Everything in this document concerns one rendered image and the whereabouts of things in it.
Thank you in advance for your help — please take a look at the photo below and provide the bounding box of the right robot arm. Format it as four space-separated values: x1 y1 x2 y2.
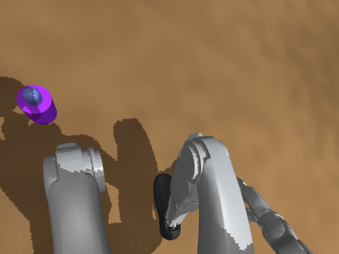
257 211 313 254

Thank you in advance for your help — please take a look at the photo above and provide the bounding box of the right robot hand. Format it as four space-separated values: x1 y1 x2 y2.
237 177 273 223

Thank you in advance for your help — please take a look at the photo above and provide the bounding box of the right robot foot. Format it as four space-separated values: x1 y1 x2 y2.
154 174 181 240

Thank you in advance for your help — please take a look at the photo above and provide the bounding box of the bottle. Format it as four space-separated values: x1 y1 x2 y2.
16 85 57 125

